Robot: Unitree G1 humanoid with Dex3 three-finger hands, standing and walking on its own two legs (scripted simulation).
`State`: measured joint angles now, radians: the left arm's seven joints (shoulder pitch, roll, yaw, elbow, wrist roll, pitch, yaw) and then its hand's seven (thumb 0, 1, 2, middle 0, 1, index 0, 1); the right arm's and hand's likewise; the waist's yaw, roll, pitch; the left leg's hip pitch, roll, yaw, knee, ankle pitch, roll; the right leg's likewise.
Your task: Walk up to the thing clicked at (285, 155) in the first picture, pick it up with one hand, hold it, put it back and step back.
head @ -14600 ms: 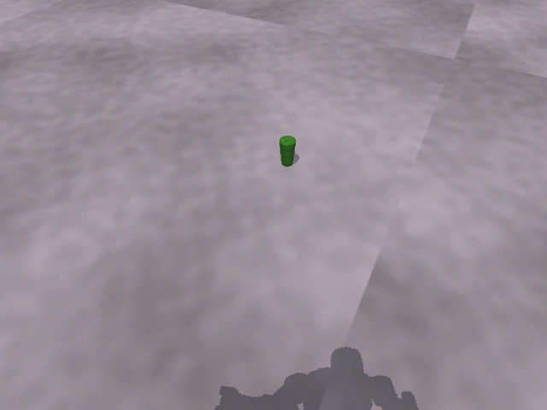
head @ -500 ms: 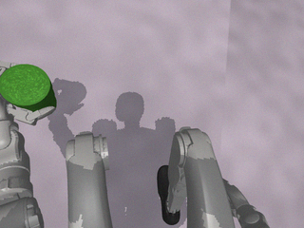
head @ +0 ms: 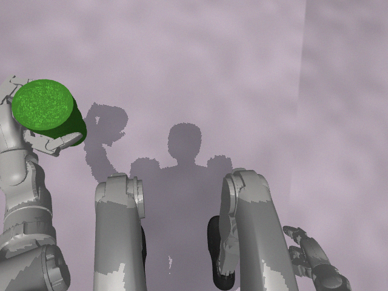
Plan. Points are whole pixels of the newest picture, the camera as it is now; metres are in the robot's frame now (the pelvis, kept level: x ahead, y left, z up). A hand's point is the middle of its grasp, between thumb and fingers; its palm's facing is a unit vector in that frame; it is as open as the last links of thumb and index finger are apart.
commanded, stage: settle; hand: left
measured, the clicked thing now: (60, 120) +0.42 +0.27 -0.06
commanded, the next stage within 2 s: lift in 0.40 s
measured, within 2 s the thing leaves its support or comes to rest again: neither
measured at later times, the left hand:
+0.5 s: hand (46, 109) +0.43 +0.28 -0.02, palm faces +0.29 -0.96 -0.04, open 11.3 cm
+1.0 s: hand (28, 103) +0.40 +0.27 +0.06, palm faces +0.24 -0.97 -0.05, open 11.3 cm
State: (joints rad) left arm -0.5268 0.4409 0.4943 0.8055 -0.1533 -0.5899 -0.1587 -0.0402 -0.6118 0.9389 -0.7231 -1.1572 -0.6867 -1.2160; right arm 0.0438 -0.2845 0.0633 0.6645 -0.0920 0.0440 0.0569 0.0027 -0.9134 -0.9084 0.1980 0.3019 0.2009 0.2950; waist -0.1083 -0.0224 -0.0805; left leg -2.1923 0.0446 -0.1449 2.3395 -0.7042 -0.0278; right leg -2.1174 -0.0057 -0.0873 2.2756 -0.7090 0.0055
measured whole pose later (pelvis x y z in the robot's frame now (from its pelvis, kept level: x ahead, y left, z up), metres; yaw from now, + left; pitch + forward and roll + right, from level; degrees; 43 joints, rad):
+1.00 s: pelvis +0.00 +0.00 +0.07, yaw +3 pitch +33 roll -4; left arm -0.43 0.35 0.42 0.64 -0.17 -0.47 -0.18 -0.04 -0.61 0.94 -0.72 -1.16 -0.69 -1.21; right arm 0.11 -0.27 0.00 0.65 -0.03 0.00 0.02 0.01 -0.93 -0.91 0.20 0.30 0.20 0.30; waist -0.07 0.02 -0.17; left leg -2.01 0.05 -0.09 2.11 -0.68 -0.02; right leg -1.95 -0.01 -0.05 2.07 -0.70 0.01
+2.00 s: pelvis +0.05 +0.01 +0.31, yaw +6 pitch +17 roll -3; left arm -0.09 0.22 0.17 0.31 -0.17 -0.30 0.00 -0.04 -0.61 0.94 -0.72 -1.15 -0.69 -1.21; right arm 0.22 -0.22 0.01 0.63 0.02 -0.06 -0.04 0.01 -0.92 -0.90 0.20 0.30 0.20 0.30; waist -0.04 0.03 -0.12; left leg -1.01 0.05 -0.03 1.25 -0.54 -0.01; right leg -0.96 -0.02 -0.05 1.20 -0.54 0.02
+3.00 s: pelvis +0.08 +0.01 +0.37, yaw +6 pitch +9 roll -1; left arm -0.08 0.18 0.14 0.38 -0.16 -0.33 -0.01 -0.04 -0.61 0.92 -0.75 -1.12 -0.72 -1.17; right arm 0.24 -0.21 0.00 0.66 0.00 -0.03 -0.04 0.01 -0.93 -0.91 0.20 0.30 0.20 0.30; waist -0.03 0.02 -0.04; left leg -0.63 0.05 -0.01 0.93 -0.44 -0.01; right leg -0.59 -0.02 -0.04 0.89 -0.45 0.01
